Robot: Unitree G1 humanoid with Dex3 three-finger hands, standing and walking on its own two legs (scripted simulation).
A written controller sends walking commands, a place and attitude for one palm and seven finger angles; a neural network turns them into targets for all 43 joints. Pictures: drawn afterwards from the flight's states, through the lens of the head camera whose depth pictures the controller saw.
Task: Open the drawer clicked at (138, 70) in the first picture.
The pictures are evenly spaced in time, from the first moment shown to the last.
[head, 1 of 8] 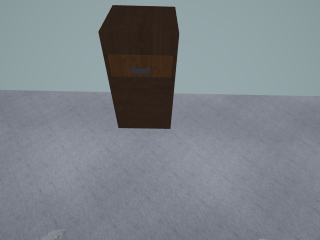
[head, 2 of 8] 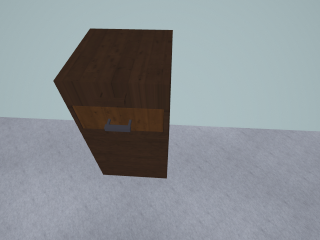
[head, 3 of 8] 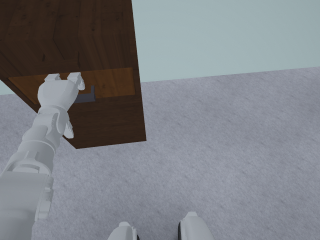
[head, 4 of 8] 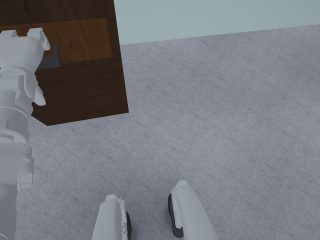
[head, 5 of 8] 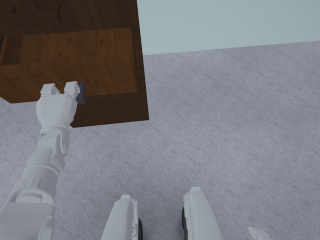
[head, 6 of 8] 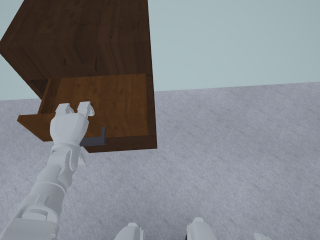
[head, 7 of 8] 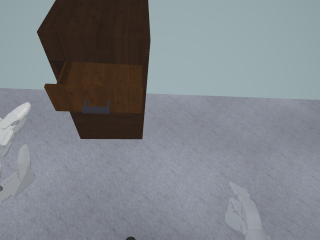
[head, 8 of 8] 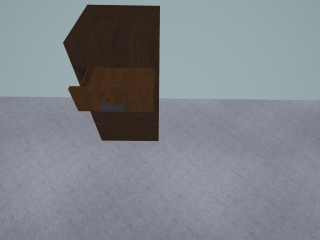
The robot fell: no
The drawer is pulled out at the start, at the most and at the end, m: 0.00 0.16 0.16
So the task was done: yes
